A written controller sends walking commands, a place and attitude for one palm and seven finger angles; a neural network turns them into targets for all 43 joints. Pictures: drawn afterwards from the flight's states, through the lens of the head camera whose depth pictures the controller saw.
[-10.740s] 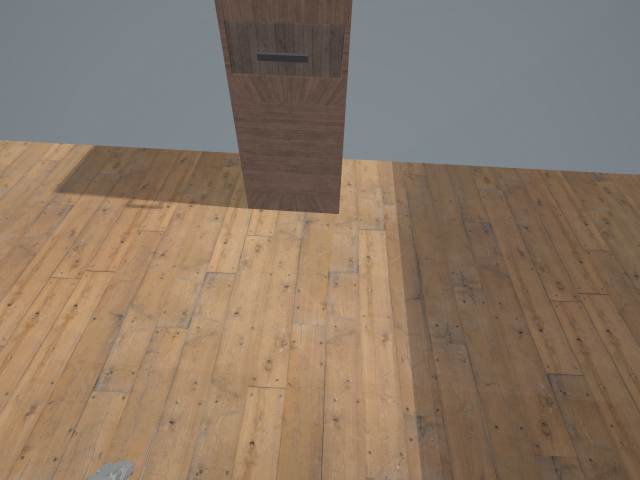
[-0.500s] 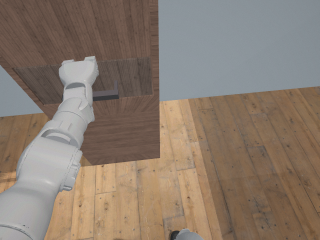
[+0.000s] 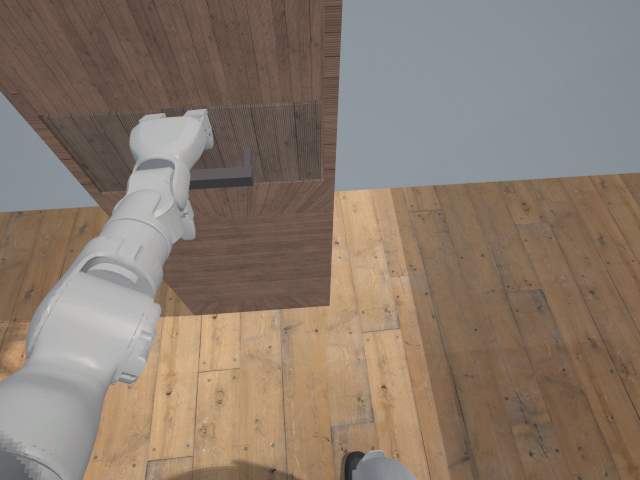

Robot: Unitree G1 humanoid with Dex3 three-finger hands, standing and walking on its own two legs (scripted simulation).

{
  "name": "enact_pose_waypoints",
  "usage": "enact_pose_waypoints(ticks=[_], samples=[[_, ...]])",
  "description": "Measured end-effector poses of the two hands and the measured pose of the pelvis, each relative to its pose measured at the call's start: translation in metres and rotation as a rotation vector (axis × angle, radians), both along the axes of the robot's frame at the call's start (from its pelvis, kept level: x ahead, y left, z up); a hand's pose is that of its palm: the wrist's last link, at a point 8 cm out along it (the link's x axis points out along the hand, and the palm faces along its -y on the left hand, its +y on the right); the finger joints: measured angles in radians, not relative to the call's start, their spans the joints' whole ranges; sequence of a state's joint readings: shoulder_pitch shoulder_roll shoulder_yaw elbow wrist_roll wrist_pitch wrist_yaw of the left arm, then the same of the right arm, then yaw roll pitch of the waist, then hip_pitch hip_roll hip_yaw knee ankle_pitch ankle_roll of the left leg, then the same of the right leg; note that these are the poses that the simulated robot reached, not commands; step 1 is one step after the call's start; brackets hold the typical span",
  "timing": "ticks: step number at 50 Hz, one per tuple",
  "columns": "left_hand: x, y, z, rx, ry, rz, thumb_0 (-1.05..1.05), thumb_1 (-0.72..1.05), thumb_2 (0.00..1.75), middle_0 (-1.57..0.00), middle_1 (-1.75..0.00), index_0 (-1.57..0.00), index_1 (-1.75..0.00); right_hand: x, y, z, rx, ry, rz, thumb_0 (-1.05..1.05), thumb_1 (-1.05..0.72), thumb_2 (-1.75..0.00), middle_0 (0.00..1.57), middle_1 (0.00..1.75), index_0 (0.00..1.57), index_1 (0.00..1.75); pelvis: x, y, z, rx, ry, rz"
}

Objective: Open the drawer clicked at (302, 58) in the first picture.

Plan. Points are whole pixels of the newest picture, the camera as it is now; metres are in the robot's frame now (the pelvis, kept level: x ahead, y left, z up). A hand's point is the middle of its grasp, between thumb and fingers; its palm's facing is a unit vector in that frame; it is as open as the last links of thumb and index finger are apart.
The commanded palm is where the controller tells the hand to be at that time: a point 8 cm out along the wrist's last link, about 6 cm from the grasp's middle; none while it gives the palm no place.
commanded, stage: move the hooked fingers above the handle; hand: left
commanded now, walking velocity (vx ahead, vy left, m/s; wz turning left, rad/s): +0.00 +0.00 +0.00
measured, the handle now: (198, 168) +0.57 +0.14 -0.01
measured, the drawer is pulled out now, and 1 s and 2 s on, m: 0.00 0.00 0.00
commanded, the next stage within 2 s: none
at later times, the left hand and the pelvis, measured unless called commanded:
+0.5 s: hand (135, 181) +0.50 +0.20 +0.06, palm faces -0.18 +0.04 -0.98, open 13.8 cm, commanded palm +0.49 +0.16 +0.10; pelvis +0.01 +0.00 +0.01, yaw +0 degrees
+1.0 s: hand (155, 181) +0.50 +0.17 +0.05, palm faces -0.16 +0.00 -0.99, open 13.8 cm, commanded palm +0.49 +0.16 +0.10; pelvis +0.00 +0.01 +0.00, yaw -2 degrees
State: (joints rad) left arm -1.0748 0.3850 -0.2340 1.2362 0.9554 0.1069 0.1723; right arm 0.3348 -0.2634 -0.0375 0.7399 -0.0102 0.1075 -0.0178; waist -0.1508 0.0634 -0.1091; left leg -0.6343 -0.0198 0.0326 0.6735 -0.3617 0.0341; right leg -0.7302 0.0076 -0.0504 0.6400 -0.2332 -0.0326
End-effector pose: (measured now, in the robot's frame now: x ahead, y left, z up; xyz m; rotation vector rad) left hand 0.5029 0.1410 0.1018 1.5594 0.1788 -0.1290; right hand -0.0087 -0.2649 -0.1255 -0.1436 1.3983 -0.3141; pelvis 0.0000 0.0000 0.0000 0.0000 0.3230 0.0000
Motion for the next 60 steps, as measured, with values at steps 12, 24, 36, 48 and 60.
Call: enact_pose_waypoints(ticks=[12, 24, 36, 48, 60], samples=[[-0.002, -0.039, -0.012, -0.037, -0.338, -0.203, 0.00, -0.49, 0.30, -0.39, -1.24, -0.31, -1.20, 0.024, 0.002, -0.010, -0.019, -0.057, 0.016, 0.00, -0.90, -0.90, 0.20, 0.30, 0.20, 0.30, 0.006, 0.007, -0.010, 0.009, 0.033, -0.055], [-0.011, 0.056, 0.012, 0.081, -0.041, 0.161, 0.00, -0.49, 0.30, -0.33, -1.21, -0.32, -1.21, 0.062, 0.012, 0.001, 0.010, -0.104, 0.036, 0.00, -0.90, -0.90, 0.20, 0.30, 0.20, 0.30, 0.011, 0.003, 0.007, 0.001, -0.031, -0.008], [-0.024, -0.033, -0.005, -0.173, -0.249, -0.318, 0.00, -0.49, 0.30, -0.32, -1.20, -0.32, -1.20, 0.058, -0.013, 0.007, -0.098, -0.133, 0.083, 0.00, -0.90, -0.90, 0.20, 0.30, 0.20, 0.30, 0.007, 0.009, -0.009, -0.005, -0.009, -0.003], [-0.009, 0.029, 0.008, 0.052, -0.117, 0.175, 0.00, -0.49, 0.30, -0.35, -1.24, -0.32, -1.23, 0.016, 0.027, -0.015, 0.082, -0.020, -0.038, 0.00, -0.90, -0.90, 0.20, 0.30, 0.20, 0.30, 0.000, 0.007, 0.000, 0.008, -0.015, -0.046], [-0.028, -0.021, -0.001, -0.112, -0.191, -0.267, 0.00, -0.49, 0.30, -0.32, -1.20, -0.32, -1.20, 0.003, -0.010, 0.005, -0.074, -0.057, 0.037, 0.00, -0.90, -0.90, 0.20, 0.30, 0.20, 0.30, -0.006, 0.002, -0.005, 0.002, -0.021, -0.010]])
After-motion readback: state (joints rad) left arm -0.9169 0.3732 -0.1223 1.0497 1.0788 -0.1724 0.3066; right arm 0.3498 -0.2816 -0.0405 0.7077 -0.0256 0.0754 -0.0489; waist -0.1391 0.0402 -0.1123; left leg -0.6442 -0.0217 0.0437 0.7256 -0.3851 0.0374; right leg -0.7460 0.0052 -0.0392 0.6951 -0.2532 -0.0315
